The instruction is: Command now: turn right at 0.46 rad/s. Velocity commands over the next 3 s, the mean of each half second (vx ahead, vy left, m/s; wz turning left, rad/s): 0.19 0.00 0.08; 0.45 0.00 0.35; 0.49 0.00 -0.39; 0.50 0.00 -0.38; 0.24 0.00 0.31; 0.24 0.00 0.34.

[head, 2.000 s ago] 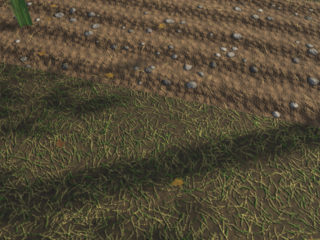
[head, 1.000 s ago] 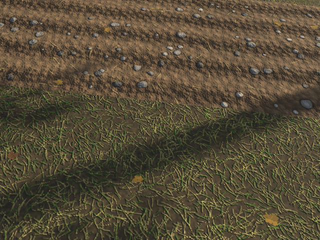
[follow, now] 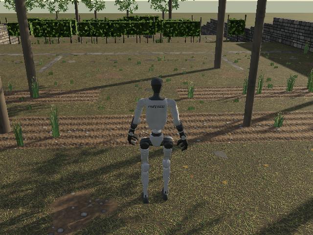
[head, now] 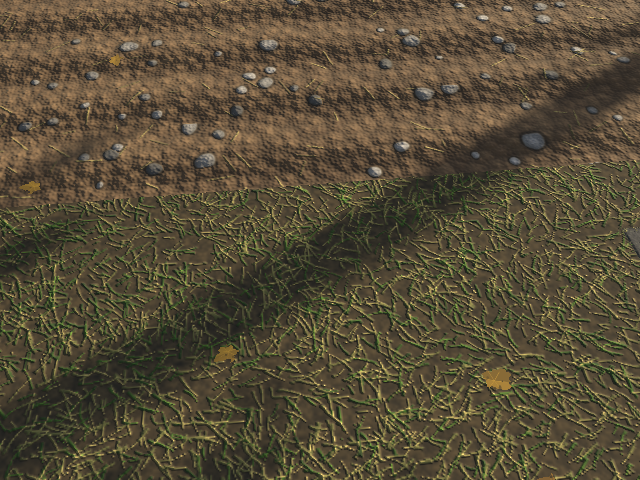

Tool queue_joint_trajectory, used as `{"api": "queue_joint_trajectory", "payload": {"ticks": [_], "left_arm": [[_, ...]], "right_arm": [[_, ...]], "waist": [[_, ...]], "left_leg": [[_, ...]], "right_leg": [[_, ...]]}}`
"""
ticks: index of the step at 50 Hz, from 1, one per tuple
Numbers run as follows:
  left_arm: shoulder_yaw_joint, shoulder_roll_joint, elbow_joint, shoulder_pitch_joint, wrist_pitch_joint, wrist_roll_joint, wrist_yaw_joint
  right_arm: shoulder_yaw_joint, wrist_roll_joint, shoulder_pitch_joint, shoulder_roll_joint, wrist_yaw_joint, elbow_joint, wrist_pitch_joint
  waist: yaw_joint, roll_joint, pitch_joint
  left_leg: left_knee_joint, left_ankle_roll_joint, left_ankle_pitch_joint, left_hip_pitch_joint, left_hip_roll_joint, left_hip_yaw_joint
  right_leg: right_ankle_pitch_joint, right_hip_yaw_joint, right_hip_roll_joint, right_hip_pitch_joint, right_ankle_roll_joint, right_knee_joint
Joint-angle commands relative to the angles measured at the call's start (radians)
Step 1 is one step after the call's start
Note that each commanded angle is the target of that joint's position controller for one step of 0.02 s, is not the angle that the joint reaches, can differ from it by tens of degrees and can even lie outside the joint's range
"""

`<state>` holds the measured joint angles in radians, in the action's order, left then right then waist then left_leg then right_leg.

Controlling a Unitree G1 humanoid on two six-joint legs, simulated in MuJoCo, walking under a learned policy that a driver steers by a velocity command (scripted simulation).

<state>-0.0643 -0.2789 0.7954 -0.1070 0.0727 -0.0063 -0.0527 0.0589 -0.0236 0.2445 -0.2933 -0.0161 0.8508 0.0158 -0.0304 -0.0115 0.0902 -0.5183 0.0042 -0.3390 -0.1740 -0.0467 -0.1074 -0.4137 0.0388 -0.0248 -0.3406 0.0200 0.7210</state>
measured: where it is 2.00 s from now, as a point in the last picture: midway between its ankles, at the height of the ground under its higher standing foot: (233, 306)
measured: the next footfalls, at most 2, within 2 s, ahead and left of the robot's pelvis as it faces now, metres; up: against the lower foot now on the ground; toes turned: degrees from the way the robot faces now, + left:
right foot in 0.04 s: +0.05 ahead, -0.10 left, +0.00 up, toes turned -2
left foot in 0.66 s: +0.23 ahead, +0.16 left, +0.00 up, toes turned +17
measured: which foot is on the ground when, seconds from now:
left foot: down 0.00-0.04, up 0.06-0.64, down 0.66-1.00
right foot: up 0.00-0.02, down 0.04-0.68, up 0.70-1.00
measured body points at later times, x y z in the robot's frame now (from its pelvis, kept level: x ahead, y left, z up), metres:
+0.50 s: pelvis +0.07 -0.01 +0.01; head +0.08 +0.00 +0.46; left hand +0.05 +0.27 -0.13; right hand +0.18 -0.26 -0.12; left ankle +0.13 +0.14 -0.69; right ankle +0.01 -0.10 -0.73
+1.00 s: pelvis +0.28 +0.13 +0.01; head +0.30 +0.16 +0.46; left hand +0.30 +0.41 -0.13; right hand +0.38 -0.12 -0.12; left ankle +0.20 +0.15 -0.73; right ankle +0.46 +0.02 -0.66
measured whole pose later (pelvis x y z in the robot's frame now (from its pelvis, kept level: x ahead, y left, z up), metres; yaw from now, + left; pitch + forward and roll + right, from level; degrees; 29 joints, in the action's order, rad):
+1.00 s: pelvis +0.28 +0.13 +0.01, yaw +18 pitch +0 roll +0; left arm -0.05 -0.28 0.88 -0.19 -0.01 -0.03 -0.04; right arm 0.04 -0.01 0.34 -0.23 0.01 0.95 -0.07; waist 0.00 0.05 0.05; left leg -0.20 0.13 -0.23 0.03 0.13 0.00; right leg -0.09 0.01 0.10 -0.69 0.01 0.96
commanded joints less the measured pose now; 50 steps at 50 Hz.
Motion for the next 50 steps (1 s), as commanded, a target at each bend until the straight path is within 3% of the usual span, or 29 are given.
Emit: {"api": "queue_joint_trajectory", "payload": {"ticks": [1,2,3,4,5,6,7,8,10,12,15,22,26,29,31,32,33,34,35,36,37,38,40,42,45,50], "left_arm": [[-0.018,-0.079,-0.065,-0.029,-0.025,-0.010,0.017],[-0.029,-0.132,-0.057,-0.074,-0.041,-0.024,0.029],[-0.050,-0.274,-0.082,-0.097,-0.053,-0.017,0.031],[-0.039,-0.219,-0.044,-0.180,-0.054,0.009,0.036],[-0.010,-0.140,-0.038,-0.120,-0.056,0.002,0.040],[0.016,-0.065,-0.040,-0.033,-0.056,-0.006,0.046],[0.023,-0.053,-0.026,-0.017,-0.056,-0.013,0.054],[0.014,-0.085,-0.007,-0.044,-0.056,-0.019,0.059],[0.002,-0.125,0.030,-0.118,-0.061,-0.021,0.055],[-0.001,-0.134,0.057,-0.156,-0.076,-0.022,0.056],[-0.003,-0.119,0.071,-0.154,-0.102,-0.024,0.063],[-0.010,-0.109,0.105,-0.226,-0.141,-0.022,0.067],[-0.014,-0.120,0.119,-0.266,-0.151,-0.025,0.062],[-0.019,-0.143,0.122,-0.277,-0.150,-0.027,0.060],[-0.024,-0.161,0.121,-0.276,-0.143,-0.026,0.058],[-0.024,-0.167,0.122,-0.270,-0.137,-0.023,0.057],[-0.021,-0.164,0.120,-0.266,-0.130,-0.019,0.056],[-0.010,-0.142,0.097,-0.269,-0.127,-0.024,0.052],[0.016,-0.024,0.016,-0.253,-0.138,-0.030,0.033],[-0.001,-0.117,0.006,-0.152,-0.142,-0.034,0.032],[-0.004,-0.122,-0.003,-0.123,-0.152,-0.017,0.028],[0.002,-0.110,0.014,-0.142,-0.162,-0.014,0.029],[0.003,-0.101,0.049,-0.197,-0.139,-0.040,0.031],[0.005,-0.082,0.072,-0.239,-0.107,-0.041,0.021],[0.005,-0.072,0.061,-0.162,-0.093,-0.031,0.014],[0.009,-0.055,0.024,-0.011,-0.098,-0.015,0.010]], "right_arm": [[0.043,0.010,0.024,-0.176,0.007,-0.029,-0.006],[0.037,0.008,0.052,-0.144,0.011,-0.029,-0.007],[0.008,-0.004,0.051,-0.036,0.019,-0.097,-0.002],[0.011,0.002,-0.025,-0.080,0.007,-0.088,0.021],[0.010,0.019,-0.038,-0.071,0.009,-0.077,0.034],[0.006,0.025,-0.023,-0.060,0.015,-0.050,0.035],[0.007,0.013,0.012,-0.063,0.023,-0.023,0.031],[0.012,-0.002,0.045,-0.083,0.031,0.002,0.029],[0.019,-0.006,0.029,-0.097,0.047,0.018,0.021],[0.024,0.001,-0.003,-0.086,0.059,0.019,0.012],[0.029,-0.005,-0.025,-0.074,0.064,0.026,-0.002],[0.020,-0.016,-0.132,-0.030,0.082,-0.009,-0.010],[0.007,-0.013,-0.220,-0.014,0.099,-0.055,-0.012],[0.003,-0.014,-0.259,-0.024,0.106,-0.087,-0.013],[0.007,-0.016,-0.236,-0.037,0.100,-0.093,-0.015],[0.013,-0.018,-0.171,-0.044,0.091,-0.077,-0.021],[0.026,-0.023,-0.033,-0.058,0.080,-0.032,-0.033],[0.056,-0.030,0.159,-0.138,0.059,0.020,-0.042],[0.077,-0.017,0.179,-0.264,0.043,0.002,-0.045],[0.072,0.007,0.179,-0.258,0.042,0.004,-0.039],[0.062,0.005,0.135,-0.221,0.035,0.015,-0.035],[0.050,0.009,0.083,-0.168,0.032,0.006,-0.039],[0.030,0.018,-0.005,-0.107,0.026,-0.013,-0.053],[0.018,0.022,0.010,-0.084,0.026,0.000,-0.078],[0.018,0.024,0.073,-0.096,0.024,0.035,-0.091],[0.000,0.009,0.148,-0.068,0.018,0.075,-0.101]], "waist": [[0.039,-0.112,-0.117],[0.055,0.022,-0.158],[0.030,0.282,-0.190],[0.110,0.148,-0.243],[0.067,0.119,-0.157],[0.030,0.097,-0.094],[0.013,0.129,-0.094],[0.023,0.168,-0.085],[0.056,0.129,-0.062],[0.065,0.107,-0.017],[0.052,0.100,0.013],[0.069,0.084,0.023],[0.083,0.093,0.031],[0.082,0.111,0.029],[0.066,0.118,0.008],[0.030,0.106,-0.026],[-0.034,0.051,-0.110],[-0.112,-0.076,-0.234],[-0.068,-0.320,-0.292],[-0.101,-0.143,-0.267],[-0.064,-0.091,-0.143],[-0.023,-0.029,-0.076],[0.045,-0.035,-0.074],[0.070,-0.039,-0.108],[0.050,-0.041,-0.062],[-0.001,-0.038,-0.003]], "left_leg": [[-0.061,0.108,0.482,0.006,-0.197,0.105],[-0.229,0.048,0.298,-0.117,-0.141,0.042],[-0.441,-0.024,-0.304,-0.386,0.020,-0.035],[-0.499,-0.015,-0.303,-0.318,0.006,0.117],[-0.507,-0.009,-0.245,-0.298,-0.007,0.140],[-0.443,-0.008,-0.174,-0.253,-0.023,0.155],[-0.378,-0.008,-0.122,-0.220,-0.023,0.141],[-0.383,-0.009,-0.089,-0.212,-0.001,0.110],[-0.414,0.006,-0.049,-0.284,0.027,0.131],[-0.434,0.020,-0.002,-0.368,0.043,0.187],[-0.436,0.022,0.060,-0.457,0.032,0.204],[-0.348,0.003,0.132,-0.526,-0.013,0.143],[-0.242,0.028,0.150,-0.473,-0.023,0.092],[-0.175,0.065,0.093,-0.397,-0.008,0.036],[-0.135,0.098,0.029,-0.306,0.030,-0.010],[-0.097,0.116,0.020,-0.194,0.072,-0.032],[-0.029,0.139,0.060,-0.003,0.121,-0.040],[0.061,0.186,-0.088,0.250,0.016,0.162],[0.247,0.296,-0.304,0.450,-0.293,0.759],[0.329,0.312,-0.248,0.434,-0.306,0.873],[0.281,0.299,-0.083,0.364,-0.277,0.699],[0.269,0.268,0.132,0.246,-0.223,0.568],[0.286,0.224,0.373,0.128,-0.130,0.412],[0.294,0.215,0.562,0.115,-0.108,0.327],[0.334,0.171,0.620,0.114,-0.091,0.251],[0.367,0.109,0.691,0.191,-0.088,0.158]], "right_leg": [[0.173,0.029,-0.038,0.161,0.030,-0.275],[0.272,-0.145,0.073,0.313,0.055,-0.393],[0.736,-0.566,0.424,0.441,0.183,-0.398],[0.764,-0.508,0.435,0.358,0.290,-0.378],[0.713,-0.412,0.376,0.286,0.282,-0.392],[0.637,-0.318,0.307,0.220,0.230,-0.418],[0.495,-0.267,0.251,0.228,0.183,-0.454],[0.410,-0.236,0.221,0.237,0.171,-0.479],[0.171,-0.249,0.232,0.290,0.168,-0.533],[0.029,-0.268,0.262,0.313,0.164,-0.583],[-0.020,-0.244,0.284,0.339,0.159,-0.620],[0.055,-0.129,0.318,0.354,0.182,-0.634],[0.157,-0.030,0.323,0.330,0.166,-0.598],[0.253,0.026,0.331,0.319,0.143,-0.547],[0.420,0.067,0.335,0.317,0.125,-0.460],[0.604,0.110,0.323,0.296,0.113,-0.335],[0.745,0.179,0.284,0.243,0.087,-0.108],[0.596,0.216,0.232,0.063,0.043,0.220],[-0.133,0.155,0.056,-0.329,-0.015,0.528],[-0.090,-0.043,0.049,-0.433,-0.003,0.596],[0.005,-0.055,0.099,-0.481,0.013,0.589],[0.093,-0.055,0.137,-0.421,0.015,0.504],[0.147,-0.057,0.164,-0.282,-0.006,0.413],[0.174,-0.030,0.149,-0.232,-0.022,0.394],[0.264,-0.010,0.147,-0.295,-0.029,0.339],[0.385,-0.028,0.091,-0.390,0.001,0.190]]}}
